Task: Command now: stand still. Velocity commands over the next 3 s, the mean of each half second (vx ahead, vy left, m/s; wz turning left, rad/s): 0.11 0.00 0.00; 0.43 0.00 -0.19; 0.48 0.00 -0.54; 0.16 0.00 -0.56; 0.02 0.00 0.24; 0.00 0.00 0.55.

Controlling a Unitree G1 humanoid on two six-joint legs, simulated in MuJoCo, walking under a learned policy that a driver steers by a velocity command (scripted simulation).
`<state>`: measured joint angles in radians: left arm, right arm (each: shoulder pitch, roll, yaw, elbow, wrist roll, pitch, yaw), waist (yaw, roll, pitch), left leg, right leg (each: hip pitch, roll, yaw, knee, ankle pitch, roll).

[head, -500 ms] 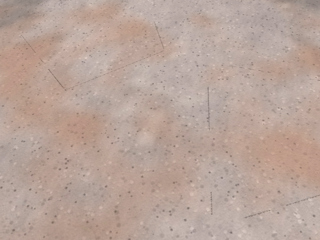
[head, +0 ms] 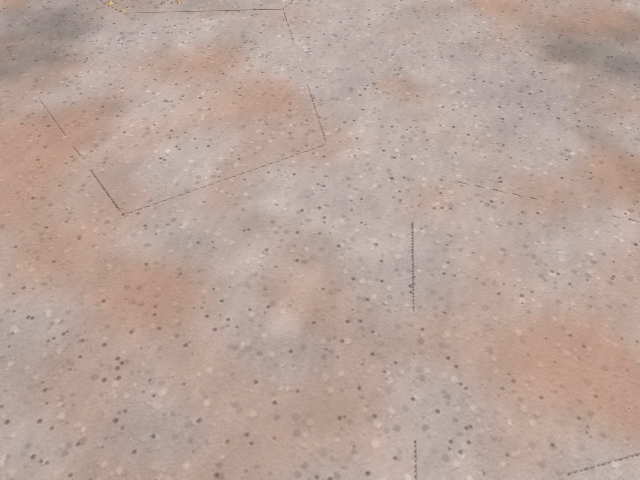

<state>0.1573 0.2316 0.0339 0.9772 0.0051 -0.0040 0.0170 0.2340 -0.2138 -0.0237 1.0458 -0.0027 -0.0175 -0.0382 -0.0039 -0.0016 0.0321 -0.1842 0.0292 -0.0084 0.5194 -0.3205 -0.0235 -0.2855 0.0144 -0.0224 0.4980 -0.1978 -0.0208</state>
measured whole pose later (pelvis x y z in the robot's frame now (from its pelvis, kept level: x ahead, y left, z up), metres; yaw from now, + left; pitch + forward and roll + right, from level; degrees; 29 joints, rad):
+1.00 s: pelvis +0.26 +0.01 -0.03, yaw -7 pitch +1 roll -1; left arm -0.06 0.24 0.05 0.81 -0.03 -0.07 -0.06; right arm 0.48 -0.22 -0.02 1.07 -0.02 -0.08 -0.03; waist -0.02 0.00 0.04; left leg 0.09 0.02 0.06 0.73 -0.46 0.00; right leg -0.53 0.09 -0.09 0.61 -0.13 -0.13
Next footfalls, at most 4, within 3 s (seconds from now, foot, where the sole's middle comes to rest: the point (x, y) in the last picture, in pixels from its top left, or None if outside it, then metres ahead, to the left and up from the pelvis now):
0.96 right None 0.41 -0.07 -0.77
1.46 left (300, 392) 0.70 0.07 -0.77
1.92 right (423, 413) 0.65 -0.20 -0.77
2.34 left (325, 374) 0.75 0.01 -0.77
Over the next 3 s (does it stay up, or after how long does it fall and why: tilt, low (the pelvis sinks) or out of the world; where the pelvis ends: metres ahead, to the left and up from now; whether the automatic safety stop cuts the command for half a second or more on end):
stays up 0.65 -0.07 0.01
